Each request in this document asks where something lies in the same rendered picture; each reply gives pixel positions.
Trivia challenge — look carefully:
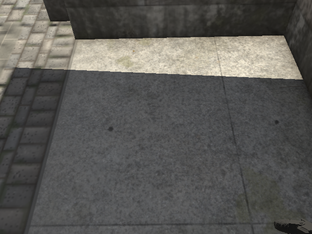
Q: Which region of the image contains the right robot hand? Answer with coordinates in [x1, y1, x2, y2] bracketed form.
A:
[274, 218, 312, 234]

